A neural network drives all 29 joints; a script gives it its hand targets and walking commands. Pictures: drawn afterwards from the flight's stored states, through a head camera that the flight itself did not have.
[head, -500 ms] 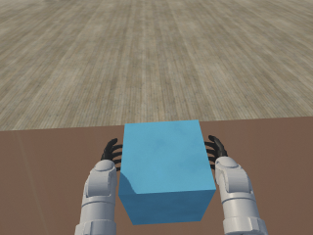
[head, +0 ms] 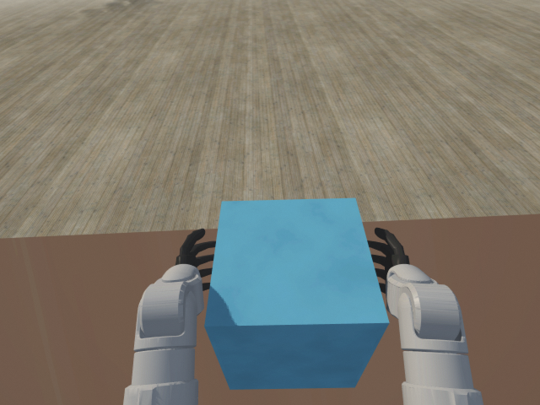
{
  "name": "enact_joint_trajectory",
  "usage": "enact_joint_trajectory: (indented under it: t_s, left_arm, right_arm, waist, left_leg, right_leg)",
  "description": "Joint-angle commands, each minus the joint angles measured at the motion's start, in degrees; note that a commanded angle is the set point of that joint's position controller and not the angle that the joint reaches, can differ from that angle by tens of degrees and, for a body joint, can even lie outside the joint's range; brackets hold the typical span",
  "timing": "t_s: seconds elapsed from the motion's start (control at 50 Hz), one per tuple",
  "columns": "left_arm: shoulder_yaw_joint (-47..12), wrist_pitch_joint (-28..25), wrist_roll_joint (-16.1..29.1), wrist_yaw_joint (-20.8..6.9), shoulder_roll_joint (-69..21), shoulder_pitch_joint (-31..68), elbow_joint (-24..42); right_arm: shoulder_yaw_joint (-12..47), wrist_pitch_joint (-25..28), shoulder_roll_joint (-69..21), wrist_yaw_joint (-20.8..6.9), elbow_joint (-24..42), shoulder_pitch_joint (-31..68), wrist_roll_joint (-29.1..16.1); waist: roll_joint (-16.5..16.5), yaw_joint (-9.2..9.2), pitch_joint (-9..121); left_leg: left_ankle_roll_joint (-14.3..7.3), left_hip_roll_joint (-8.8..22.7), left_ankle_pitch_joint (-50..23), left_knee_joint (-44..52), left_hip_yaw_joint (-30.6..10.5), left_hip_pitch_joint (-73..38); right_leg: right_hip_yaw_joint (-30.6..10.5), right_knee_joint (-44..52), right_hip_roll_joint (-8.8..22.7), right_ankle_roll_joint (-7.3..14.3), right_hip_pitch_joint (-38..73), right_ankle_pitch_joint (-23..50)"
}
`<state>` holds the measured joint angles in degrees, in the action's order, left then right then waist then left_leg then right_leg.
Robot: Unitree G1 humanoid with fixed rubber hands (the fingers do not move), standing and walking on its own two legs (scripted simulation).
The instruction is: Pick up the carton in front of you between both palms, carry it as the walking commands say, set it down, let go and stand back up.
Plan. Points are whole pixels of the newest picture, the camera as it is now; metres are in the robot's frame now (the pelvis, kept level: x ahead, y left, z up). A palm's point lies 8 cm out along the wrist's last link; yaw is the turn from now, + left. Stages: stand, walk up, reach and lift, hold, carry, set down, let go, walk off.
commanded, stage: carry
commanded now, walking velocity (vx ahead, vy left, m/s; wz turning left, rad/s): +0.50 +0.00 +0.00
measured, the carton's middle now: (290, 297) +0.29 -0.01 +0.01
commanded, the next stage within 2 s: none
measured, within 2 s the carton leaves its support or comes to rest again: neither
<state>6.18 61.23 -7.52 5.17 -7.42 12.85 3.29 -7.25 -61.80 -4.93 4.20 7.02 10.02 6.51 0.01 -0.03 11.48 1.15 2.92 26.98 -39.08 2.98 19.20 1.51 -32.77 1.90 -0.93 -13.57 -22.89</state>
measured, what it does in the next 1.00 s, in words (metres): walks ahead: right foot, then left foot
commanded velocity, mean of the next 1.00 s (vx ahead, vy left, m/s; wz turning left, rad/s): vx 0.50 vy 0.00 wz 0.00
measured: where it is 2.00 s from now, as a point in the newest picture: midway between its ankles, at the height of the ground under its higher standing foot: (287, 215)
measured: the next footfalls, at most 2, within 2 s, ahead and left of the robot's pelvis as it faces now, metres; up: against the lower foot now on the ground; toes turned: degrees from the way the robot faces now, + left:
right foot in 0.22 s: +0.15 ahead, -0.10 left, +0.00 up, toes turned -11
left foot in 0.58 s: +0.52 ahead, +0.07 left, +0.00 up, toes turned +8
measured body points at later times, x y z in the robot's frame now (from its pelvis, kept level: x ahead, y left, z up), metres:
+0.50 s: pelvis +0.27 -0.02 +0.01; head +0.27 -0.03 +0.46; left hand +0.54 +0.14 +0.09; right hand +0.55 -0.17 +0.09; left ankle +0.36 +0.09 -0.69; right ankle +0.11 -0.10 -0.73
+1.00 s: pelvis +0.60 -0.01 +0.01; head +0.60 +0.00 +0.46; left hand +0.88 +0.13 +0.08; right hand +0.86 -0.18 +0.09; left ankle +0.48 +0.06 -0.73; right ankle +0.74 -0.15 -0.69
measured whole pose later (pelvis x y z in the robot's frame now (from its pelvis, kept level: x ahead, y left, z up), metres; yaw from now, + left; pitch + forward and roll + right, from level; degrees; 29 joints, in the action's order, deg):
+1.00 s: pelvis +0.60 -0.01 +0.01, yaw -4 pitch +4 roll -2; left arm 4.6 67.3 -6.5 5.5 -7.3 5.6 21.9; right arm -4.6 -66.7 -7.3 5.1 21.2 5.9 5.2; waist -0.3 0.8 4.5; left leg -2.6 0.6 19.1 -14.8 12.5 -0.4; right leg 9.0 -36.3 4.9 0.3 -35.2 -4.5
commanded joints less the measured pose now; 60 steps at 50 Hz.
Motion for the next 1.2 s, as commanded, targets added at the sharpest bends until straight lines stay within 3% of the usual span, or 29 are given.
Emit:
enact_joint_trajectory:
  t_s: [0.0, 0.02, 0.04, 0.06, 0.08, 0.12, 0.16, 0.2, 0.22, 0.24, 0.26, 0.32, 0.36, 0.48, 0.52, 0.56, 0.58, 0.6, 0.62, 0.68, 0.74, 0.9, 1.02, 1.06, 1.08, 1.1, 1.12, 1.14, 1.18]
  left_arm:
    - [-39.4, 2.9, 22.7, -13.3, -49.9, 30.1, 13.0]
    - [-39.7, 3.8, 22.9, -13.1, -50.1, 29.3, 15.1]
    - [-40.5, 5.0, 23.9, -13.4, -50.7, 29.3, 17.9]
    - [-41.6, 6.2, 25.3, -14.0, -51.0, 30.7, 19.9]
    - [-42.2, 6.8, 25.9, -14.6, -51.6, 30.2, 19.8]
    - [-41.5, 7.4, 26.8, -15.4, -51.7, 28.3, 19.1]
    - [-41.6, 7.8, 27.5, -15.4, -51.2, 26.9, 19.5]
    - [-40.9, 7.8, 26.9, -14.8, -51.8, 25.5, 19.8]
    - [-39.9, 8.0, 26.1, -14.4, -51.2, 23.2, 19.2]
    - [-38.7, 7.9, 24.2, -13.8, -50.6, 22.6, 17.9]
    - [-38.2, 8.1, 23.4, -13.3, -50.2, 24.5, 18.6]
    - [-38.9, 9.1, 23.9, -12.8, -51.2, 26.0, 20.2]
    - [-40.3, 9.1, 25.0, -13.4, -52.1, 26.6, 20.9]
    - [-41.6, 8.5, 26.5, -15.9, -52.0, 23.9, 20.2]
    - [-41.5, 8.3, 26.6, -16.3, -51.3, 23.1, 20.2]
    - [-41.5, 8.2, 26.3, -16.6, -50.7, 23.3, 20.7]
    - [-41.4, 8.2, 26.0, -16.8, -50.1, 24.1, 20.6]
    - [-42.2, 8.6, 26.4, -16.9, -50.7, 25.4, 21.4]
    - [-42.2, 8.4, 26.1, -16.9, -50.6, 25.1, 20.4]
    - [-42.4, 6.5, 26.0, -16.8, -55.4, 24.1, 19.0]
    - [-42.4, 4.6, 24.7, -15.9, -57.9, 21.0, 18.4]
    - [-43.9, 3.2, 23.0, -13.5, -55.0, 18.9, 22.2]
    - [-43.5, 6.9, 25.8, -13.0, -45.6, 28.5, 24.2]
    - [-41.8, 7.9, 25.8, -12.7, -42.3, 31.3, 21.4]
    - [-40.6, 8.4, 25.8, -12.6, -41.0, 32.5, 19.5]
    - [-39.5, 9.0, 26.0, -12.5, -39.8, 34.8, 18.1]
    - [-38.1, 9.0, 25.5, -12.5, -37.9, 37.2, 15.9]
    - [-38.1, 9.4, 27.3, -12.4, -39.6, 39.4, 14.2]
    - [-38.3, 9.4, 29.1, -12.5, -43.5, 44.3, 12.4]
  right_arm:
    - [42.8, -2.5, -54.7, -14.1, 7.9, 34.0, -25.2]
    - [42.5, -3.2, -55.2, -14.2, 8.5, 32.3, -25.5]
    - [41.6, -3.7, -55.4, -13.9, 8.2, 29.3, -24.8]
    - [40.7, -4.1, -54.9, -13.4, 8.8, 26.8, -23.5]
    - [40.4, -4.7, -54.4, -12.8, 9.9, 25.3, -22.2]
    - [41.3, -5.9, -55.8, -12.0, 14.0, 26.7, -22.0]
    - [41.8, -6.5, -55.1, -11.9, 17.9, 29.1, -23.0]
    - [42.5, -7.3, -54.0, -12.2, 19.1, 29.1, -24.2]
    - [42.4, -7.7, -52.9, -12.4, 19.7, 29.1, -24.6]
    - [43.1, -8.5, -51.4, -13.0, 21.9, 33.0, -26.0]
    - [43.7, -9.2, -51.5, -13.6, 20.8, 34.8, -26.9]
    - [42.4, -9.4, -53.0, -14.3, 15.6, 30.8, -26.9]
    - [41.7, -8.7, -54.5, -13.9, 13.8, 27.9, -25.5]
    - [40.9, -7.1, -55.6, -12.1, 14.0, 22.9, -20.5]
    - [41.2, -6.9, -55.3, -12.0, 14.5, 22.6, -20.4]
    - [41.3, -6.7, -55.1, -12.3, 14.8, 22.5, -20.6]
    - [41.1, -6.7, -55.2, -12.6, 14.8, 22.4, -20.5]
    - [40.5, -6.2, -54.6, -12.9, 12.8, 22.1, -19.9]
    - [41.1, -6.1, -56.2, -13.1, 12.4, 21.9, -20.9]
    - [43.5, -4.7, -60.4, -13.8, 14.7, 25.3, -23.6]
    - [45.2, -3.7, -61.6, -14.7, 16.4, 25.8, -25.5]
    - [45.0, -3.6, -55.4, -15.9, 19.2, 22.3, -26.1]
    - [42.6, -6.1, -46.5, -13.3, 19.5, 29.1, -24.6]
    - [42.0, -7.2, -43.3, -12.3, 18.0, 33.1, -24.5]
    - [41.7, -7.8, -41.9, -11.9, 17.1, 35.8, -24.3]
    - [40.9, -8.3, -40.6, -11.5, 15.7, 39.4, -24.1]
    - [41.3, -9.1, -42.6, -11.1, 14.9, 41.1, -25.0]
    - [40.0, -9.4, -42.3, -10.8, 12.3, 44.0, -25.1]
    - [38.1, -9.2, -45.4, -10.5, 8.9, 47.6, -25.5]
  waist:
    - [8.3, -0.69, 4.9]
    - [5.4, -0.22, 8.7]
    - [-2.1, 0.88, 10.7]
    - [-14.9, 1.51, 10.2]
    - [-18.8, 2.0, 7.3]
    - [-8.2, 2.18, 5.9]
    - [-7.8, 1.66, 7.8]
    - [-5.7, -0.19, 12.0]
    - [2.0, -1.38, 14.3]
    - [18.1, -2.67, 12.4]
    - [16.6, -2.2, 8.4]
    - [2.5, -1.89, 7.5]
    - [4.2, -1.69, 7.0]
    - [9.0, -1.1, 2.1]
    - [10.7, -0.66, 4.0]
    - [8.4, 1.19, 9.2]
    - [4.0, 2.83, 12.1]
    - [-12.2, 1.81, 14.6]
    - [-11.9, 1.86, 13.1]
    - [-1.0, 1.2, 11.0]
    - [-4.0, 0.74, 11.1]
    - [-7.7, 1.02, 4.4]
    - [-8.9, 1.76, 0.2]
    - [-8.4, -0.59, 4.5]
    - [-5.3, -3.11, 8.9]
    - [2.2, -4.89, 13.6]
    - [17.8, -3.71, 15.2]
    - [16.7, -4.17, 14.3]
    - [6.1, -3.97, 14.1]
  left_leg:
    - [-1.0, -2.7, -3.1, 11.0, 6.1, 8.8]
    - [-1.3, -2.7, -8.8, 15.5, 6.4, -6.8]
    - [-3.2, 2.9, -7.2, 20.8, -3.2, -18.3]
    - [-8.2, 12.8, -20.2, 19.1, -18.2, -30.1]
    - [-12.9, 17.8, -37.2, 19.3, -24.7, -35.5]
    - [-13.6, 18.8, -41.4, 17.7, -21.0, -37.8]
    - [-8.8, 15.4, -34.3, 16.9, -12.2, -31.9]
    - [-3.7, 8.7, -26.7, 9.4, 2.2, -12.7]
    - [-1.1, 5.7, -20.5, -1.2, 7.5, 0.5]
    - [1.4, -1.1, -6.7, -14.6, 9.4, 15.0]
    - [-0.1, -1.6, 4.3, -20.5, 3.7, 25.1]
    - [-2.3, 2.8, 0.8, -22.4, 0.6, 30.1]
    - [-1.4, 1.9, -3.9, -15.1, 2.4, 28.2]
    - [-2.0, -3.2, -19.7, 6.5, 11.0, 12.4]
    - [-3.1, -5.4, -26.1, 8.7, 14.1, -1.5]
    - [-3.7, -6.2, -21.2, 10.7, 14.8, -19.7]
    - [-4.0, 1.7, -12.7, 11.3, 4.9, -28.7]
    - [-12.3, 19.1, -1.1, 21.8, -27.7, -34.5]
    - [-15.8, 22.0, -5.8, 27.7, -35.6, -34.0]
    - [-11.6, 17.6, -21.6, 25.4, -19.2, -25.2]
    - [-9.0, 14.7, -23.5, 27.1, -9.5, -21.3]
    - [-8.3, 11.0, -37.1, 27.2, 1.6, -25.6]
    - [-8.0, 9.8, -47.1, 21.7, 5.4, -26.4]
    - [-6.1, 8.0, -56.4, 9.0, 9.7, -23.5]
    - [-4.6, 5.6, -51.9, -2.0, 11.2, -18.0]
    - [-3.9, 4.3, -35.1, -16.9, 10.0, -8.2]
    - [-1.5, -5.4, -5.8, -32.3, 5.8, 12.6]
    - [-3.0, -4.8, 0.8, -40.8, -1.6, 19.0]
    - [-5.1, -0.5, -3.2, -43.3, -3.7, 21.7]
  right_leg:
    - [-14.5, 8.5, 12.5, 8.8, 13.9, 19.4]
    - [-7.0, 4.2, 9.5, 6.0, 5.1, 15.5]
    - [2.2, -6.2, 5.0, 2.6, -3.9, 16.9]
    - [6.9, -17.1, 1.4, -0.2, -20.1, 11.6]
    - [6.7, -17.9, -1.1, -0.3, -31.5, -7.0]
    - [4.4, -11.6, 0.4, 1.2, -34.6, -14.5]
    - [6.9, 0.4, -0.7, 1.4, -23.0, -2.1]
    - [10.3, 11.3, -3.2, 2.0, 8.9, 11.7]
    - [1.2, 13.3, 3.5, 3.9, 24.6, 6.5]
    - [-24.7, 18.9, 17.5, 9.3, 29.6, 8.9]
    - [-30.6, 18.5, 21.8, 15.0, 31.9, 19.8]
    - [-18.2, 15.1, 19.6, 12.1, 32.7, 34.6]
    - [-10.8, 16.3, 16.3, 8.6, 32.1, 38.7]
    - [4.4, 17.0, 9.9, 5.9, 19.3, 47.2]
    - [8.0, 11.3, 9.6, 4.5, 14.3, 56.1]
    - [11.2, -3.9, 7.4, 2.3, 7.0, 50.3]
    - [10.0, -15.7, 6.2, 1.6, -0.8, 33.8]
    - [7.7, -32.6, -1.6, -0.6, -14.8, 10.0]
    - [0.7, -41.7, -2.6, 0.5, -21.5, -3.0]
    - [-2.2, -39.8, 4.9, 2.6, -22.6, 3.4]
    - [0.4, -29.7, 5.1, 1.8, -19.4, 7.2]
    - [7.8, -6.3, 2.7, 0.4, -24.1, 17.4]
    - [11.2, 0.5, -0.1, 3.8, -18.3, 20.2]
    - [14.7, 3.5, -4.3, 4.8, -4.5, 17.8]
    - [14.8, 4.4, -4.8, 4.6, 7.6, 14.9]
    - [-0.9, 5.5, 6.4, 5.5, 18.3, 5.9]
    - [-31.0, 14.1, 20.6, 14.7, 29.2, 1.0]
    - [-33.4, 17.3, 20.7, 16.3, 29.1, 6.0]
    - [-21.8, 12.5, 17.9, 14.6, 24.7, 19.1]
